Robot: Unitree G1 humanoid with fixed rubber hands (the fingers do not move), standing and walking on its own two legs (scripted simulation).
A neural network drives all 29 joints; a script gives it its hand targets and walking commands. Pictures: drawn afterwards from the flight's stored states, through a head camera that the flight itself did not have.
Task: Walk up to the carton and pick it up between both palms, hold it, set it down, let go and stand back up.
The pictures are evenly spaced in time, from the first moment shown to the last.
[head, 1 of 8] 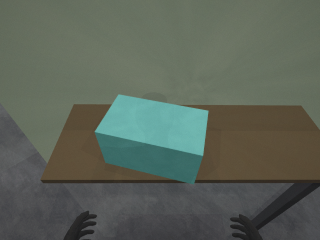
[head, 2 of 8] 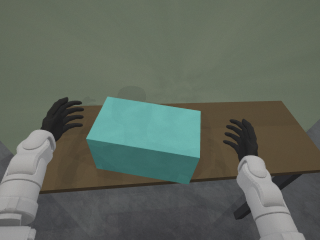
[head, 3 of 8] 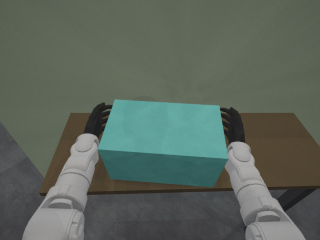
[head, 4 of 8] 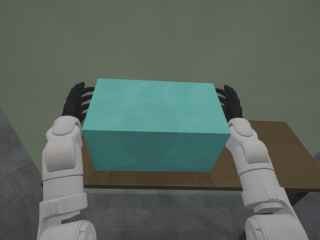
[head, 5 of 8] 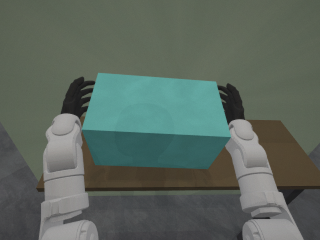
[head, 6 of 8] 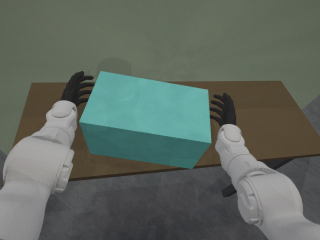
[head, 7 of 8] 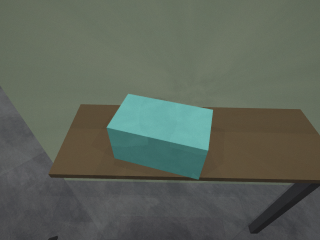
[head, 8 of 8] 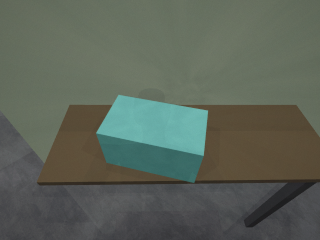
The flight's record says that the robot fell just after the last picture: no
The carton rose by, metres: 0.17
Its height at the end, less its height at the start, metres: +0.00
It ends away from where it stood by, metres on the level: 0.02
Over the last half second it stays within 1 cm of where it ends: yes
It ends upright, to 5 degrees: yes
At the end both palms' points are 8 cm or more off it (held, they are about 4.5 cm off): yes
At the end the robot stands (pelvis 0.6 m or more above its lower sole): yes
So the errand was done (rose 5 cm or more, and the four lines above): yes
